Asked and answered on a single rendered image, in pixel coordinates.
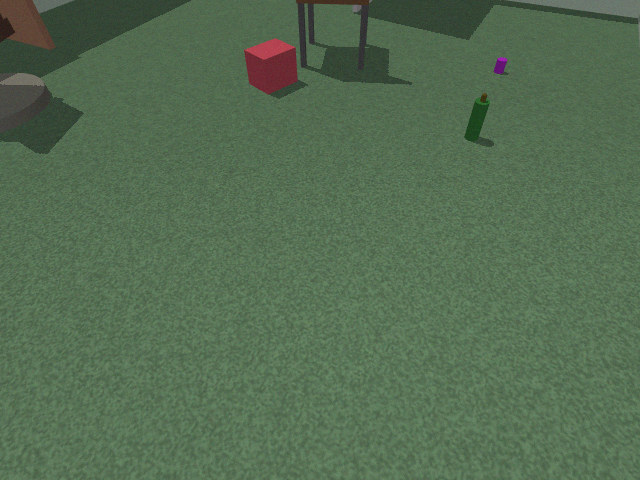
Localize chair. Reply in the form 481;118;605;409
296;0;369;70

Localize office chair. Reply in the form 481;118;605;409
0;14;51;133

